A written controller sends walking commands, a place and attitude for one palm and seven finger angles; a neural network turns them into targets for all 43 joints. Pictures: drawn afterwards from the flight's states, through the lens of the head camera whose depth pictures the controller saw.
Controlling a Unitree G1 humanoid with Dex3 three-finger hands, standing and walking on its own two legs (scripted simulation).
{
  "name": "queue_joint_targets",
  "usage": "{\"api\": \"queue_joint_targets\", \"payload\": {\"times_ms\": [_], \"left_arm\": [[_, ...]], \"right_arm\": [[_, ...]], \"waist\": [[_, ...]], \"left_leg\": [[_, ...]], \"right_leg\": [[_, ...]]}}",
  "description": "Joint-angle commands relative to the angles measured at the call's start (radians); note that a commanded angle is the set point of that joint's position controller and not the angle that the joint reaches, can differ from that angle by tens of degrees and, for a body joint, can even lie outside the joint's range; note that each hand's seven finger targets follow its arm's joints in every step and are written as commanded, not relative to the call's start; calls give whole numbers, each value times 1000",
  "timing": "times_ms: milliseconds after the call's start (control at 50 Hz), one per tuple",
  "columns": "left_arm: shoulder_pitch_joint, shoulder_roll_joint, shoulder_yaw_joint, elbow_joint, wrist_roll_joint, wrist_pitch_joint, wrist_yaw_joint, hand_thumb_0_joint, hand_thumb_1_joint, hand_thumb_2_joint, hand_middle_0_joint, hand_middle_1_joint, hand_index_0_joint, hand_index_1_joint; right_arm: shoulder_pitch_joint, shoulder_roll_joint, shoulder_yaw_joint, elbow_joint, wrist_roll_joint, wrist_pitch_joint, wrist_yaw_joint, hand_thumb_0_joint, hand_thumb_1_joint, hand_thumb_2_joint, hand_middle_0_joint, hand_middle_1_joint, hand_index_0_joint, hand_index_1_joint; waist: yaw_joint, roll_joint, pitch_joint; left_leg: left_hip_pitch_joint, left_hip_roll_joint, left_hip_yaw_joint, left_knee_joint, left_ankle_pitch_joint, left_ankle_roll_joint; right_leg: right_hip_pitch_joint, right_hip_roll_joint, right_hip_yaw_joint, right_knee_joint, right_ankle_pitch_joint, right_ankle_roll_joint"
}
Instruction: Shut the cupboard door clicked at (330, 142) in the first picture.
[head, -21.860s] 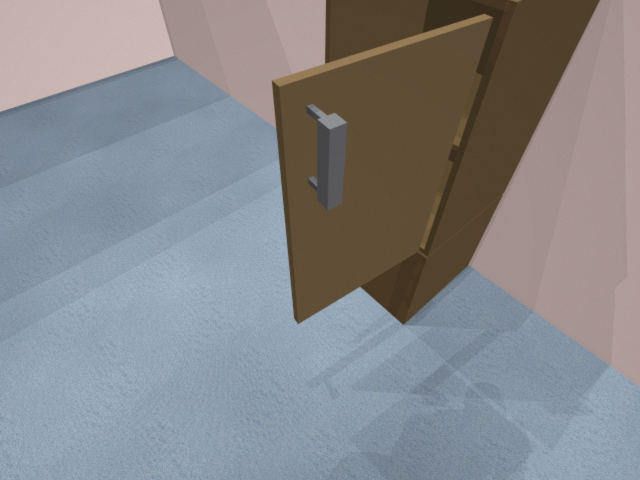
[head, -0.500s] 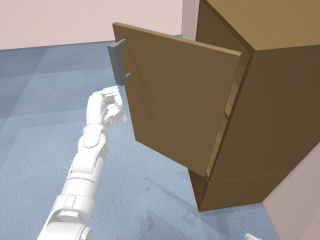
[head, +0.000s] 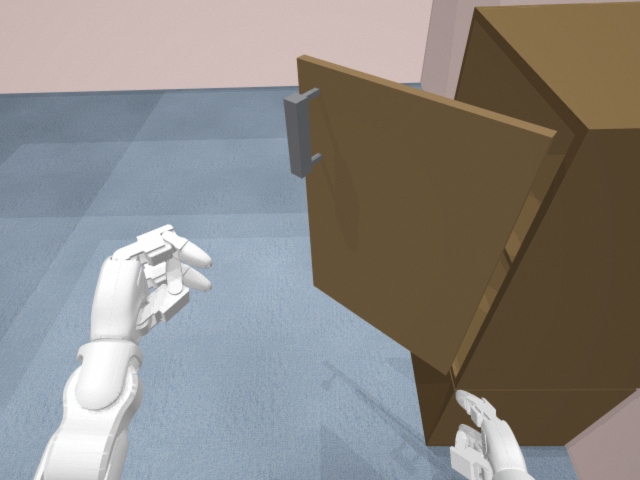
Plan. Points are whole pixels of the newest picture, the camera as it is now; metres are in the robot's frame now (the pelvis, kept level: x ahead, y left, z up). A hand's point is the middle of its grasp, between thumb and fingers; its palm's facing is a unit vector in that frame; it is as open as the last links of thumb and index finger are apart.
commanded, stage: draw the hand back to the body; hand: left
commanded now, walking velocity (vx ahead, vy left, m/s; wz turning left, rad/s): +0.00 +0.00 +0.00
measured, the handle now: (307, 132) +0.62 +0.10 +0.14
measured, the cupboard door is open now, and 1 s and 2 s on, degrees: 50 50 50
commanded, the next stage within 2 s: step back with the hand held close in 0.76 s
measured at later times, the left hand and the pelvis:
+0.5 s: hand (48, 347) +0.18 +0.28 +0.15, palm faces +0.46 -0.77 -0.43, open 6.9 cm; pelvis +0.00 +0.01 +0.00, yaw +0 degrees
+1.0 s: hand (52, 331) +0.19 +0.28 +0.17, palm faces +0.44 -0.77 -0.46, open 7.4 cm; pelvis +0.00 +0.01 +0.00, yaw -1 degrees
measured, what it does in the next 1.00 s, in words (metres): stands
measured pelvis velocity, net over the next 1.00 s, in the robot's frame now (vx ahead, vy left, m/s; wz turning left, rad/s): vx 0.00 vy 0.01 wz -0.01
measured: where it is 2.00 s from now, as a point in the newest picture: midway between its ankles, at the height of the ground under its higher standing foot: outside the picture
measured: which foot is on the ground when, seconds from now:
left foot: down 0.00-1.00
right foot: down 0.00-1.00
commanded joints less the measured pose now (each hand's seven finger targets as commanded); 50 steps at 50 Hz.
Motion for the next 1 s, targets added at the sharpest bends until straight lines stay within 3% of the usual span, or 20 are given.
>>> {"api": "queue_joint_targets", "payload": {"times_ms": [0, 80, 220, 280, 340, 360, 420, 460, 560, 620, 640, 700, 860, 880, 900, 920, 940, 980], "left_arm": [[-123, 151, 133, -270, -8, -87, 25, 0, 900, 900, -695, -840, -695, -840], [-12, 194, 207, -293, -10, -97, 24, 0, 900, 900, -585, -720, -585, -720], [190, 269, 338, -353, -17, -116, 34, 0, 900, 900, -393, -510, -393, -510], [243, 277, 370, -371, -18, -127, 38, 0, 900, 900, -310, -420, -310, -420], [293, 302, 419, -373, -22, -132, 44, 0, 900, 900, -228, -330, -228, -330], [320, 295, 424, -358, -26, -133, 46, 0, 900, 900, -200, -300, -200, -300], [234, 248, 353, -381, -14, -137, 48, 0, 900, 900, -200, -300, -200, -300], [207, 244, 341, -375, -9, -138, 56, 0, 900, 900, -200, -300, -200, -300], [223, 267, 369, -364, -10, -134, 60, 0, 900, 900, -200, -300, -200, -300], [227, 286, 390, -376, -10, -133, 59, 0, 900, 900, -200, -300, -200, -300], [216, 276, 382, -388, -9, -136, 56, 0, 900, 900, -200, -300, -200, -300], [237, 263, 379, -360, -13, -131, 54, 0, 900, 900, -200, -300, -200, -300], [266, 265, 386, -364, -16, -129, 49, 0, 900, 900, -200, -300, -200, -300], [96, 438, 548, -479, -11, -174, 57, 0, 900, 900, -200, -300, -200, -300], [202, 358, 492, -379, -14, -180, 50, 0, 900, 900, -200, -300, -200, -300], [230, 348, 481, -373, -9, -185, 46, 0, 900, 900, -200, -300, -200, -300], [302, 292, 431, -324, -10, -179, 40, 0, 900, 900, -200, -300, -200, -300], [351, 273, 405, -331, -7, -178, 40, 0, 900, 900, -200, -300, -200, -300]], "right_arm": [[-98, -111, -55, -144, -5, -51, -10, 0, -900, -900, 200, 300, 200, 300], [-98, -117, -63, -141, -3, -47, -9, 0, -900, -900, 200, 300, 200, 300], [-83, -124, -83, -133, -1, -68, -12, 0, -900, -900, 200, 300, 200, 300], [-76, -123, -87, -129, 3, -81, -12, 0, -900, -900, 200, 300, 200, 300], [-71, -126, -94, -126, 4, -91, -17, 0, -900, -900, 200, 300, 200, 300], [-70, -125, -97, -124, 5, -93, -19, 0, -900, -900, 200, 300, 200, 300], [-68, -137, -99, -111, 3, -109, -21, 0, -900, -900, 200, 300, 200, 300], [-63, -138, -102, -107, 2, -119, -25, 0, -900, -900, 200, 300, 200, 300], [-70, -132, -95, -108, -4, -125, -29, 0, -900, -900, 200, 300, 200, 300], [-73, -132, -91, -107, -4, -122, -27, 0, -900, -900, 200, 300, 200, 300], [-75, -127, -87, -109, -4, -122, -24, 0, -900, -900, 200, 300, 200, 300], [-76, -122, -85, -110, -5, -120, -22, 0, -900, -900, 200, 300, 200, 300], [-73, -126, -91, -114, -7, -119, -20, 0, -900, -900, 200, 300, 200, 300], [-69, -150, -97, -151, 4, -102, -22, 0, -900, -900, 200, 300, 200, 300], [-54, -131, -96, -120, -3, -92, -26, 0, -900, -900, 200, 300, 200, 300], [-52, -137, -102, -126, -2, -86, -24, 0, -900, -900, 200, 300, 200, 300], [-47, -139, -104, -123, -2, -76, -23, 0, -900, -900, 200, 300, 200, 300], [-46, -148, -112, -136, -1, -56, -22, 0, -900, -900, 200, 300, 200, 300]], "waist": [[-27, -25, -173], [-15, -43, -153], [3, -9, -136], [2, 23, -117], [4, 10, -100], [2, -4, -87], [-17, 26, -59], [-21, 27, -59], [-5, -1, -75], [1, 23, -63], [-1, 57, -66], [-2, 41, -38], [2, 4, -75], [-18, 13, -21], [-30, -47, -28], [-30, -54, -39], [-38, -59, -64], [-40, -43, -110]], "left_leg": [[86, 65, -63, -53, 335, -28], [63, 67, -64, -54, 343, -32], [41, 74, -70, -43, 411, -43], [39, 78, -72, -48, 392, -49], [20, 75, -67, -52, 342, -45], [17, 77, -67, -56, 314, -44], [24, 76, -74, -58, 274, -40], [34, 77, -81, -66, 245, -40], [22, 68, -80, -72, 242, -37], [9, 70, -85, -75, 255, -45], [18, 71, -84, -79, 253, -48], [6, 72, -82, -86, 230, -49], [19, 74, -73, -75, 277, -46], [-100, 101, -101, -43, 155, -1], [-97, 91, -105, -8, 129, -2], [-92, 90, -109, 18, 152, -7], [-63, 96, -98, 38, 176, -8], [-48, 114, -89, 43, 236, -6]], "right_leg": [[8, -26, 35, -39, 277, -12], [11, -26, 34, -45, 274, -10], [24, -26, 34, -45, 286, -8], [-1, -27, 27, -48, 254, -5], [-4, -26, 30, -58, 233, -6], [-10, -24, 31, -62, 212, -5], [-47, -25, 36, -68, 171, -6], [-59, -24, 34, -66, 143, -5], [-24, -25, 34, -64, 156, -9], [-8, -21, 38, -68, 163, -13], [-15, -23, 36, -68, 159, -12], [-22, -20, 34, -74, 147, -12], [-3, -22, 37, -69, 185, -8], [-25, -73, 165, -88, 259, -16], [-47, -117, 183, -94, 271, -31], [-59, -141, 205, -88, 314, -43], [-87, -155, 206, -75, 321, -41], [-98, -150, 186, -38, 331, -28]]}}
